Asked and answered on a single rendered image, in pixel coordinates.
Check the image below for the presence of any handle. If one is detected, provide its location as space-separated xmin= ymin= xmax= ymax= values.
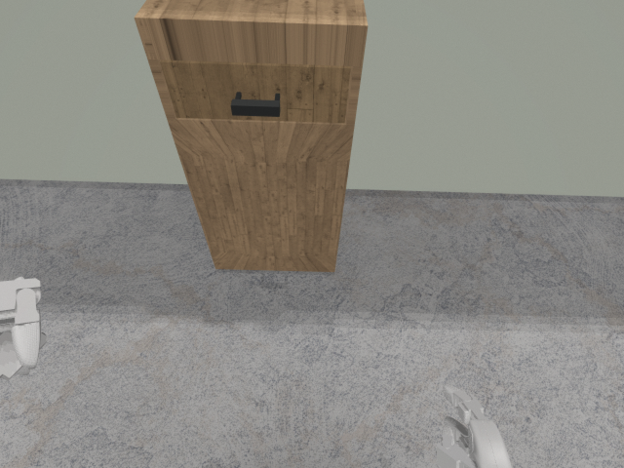
xmin=231 ymin=92 xmax=280 ymax=117

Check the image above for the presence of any right robot hand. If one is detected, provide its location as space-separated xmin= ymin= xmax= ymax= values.
xmin=436 ymin=384 xmax=512 ymax=468

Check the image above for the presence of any left robot hand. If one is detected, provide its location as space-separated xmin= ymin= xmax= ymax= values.
xmin=0 ymin=277 xmax=48 ymax=380

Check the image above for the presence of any drawer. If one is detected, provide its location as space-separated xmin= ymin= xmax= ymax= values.
xmin=160 ymin=59 xmax=351 ymax=123

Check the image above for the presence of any cabinet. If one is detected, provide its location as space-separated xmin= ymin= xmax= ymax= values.
xmin=135 ymin=0 xmax=368 ymax=272

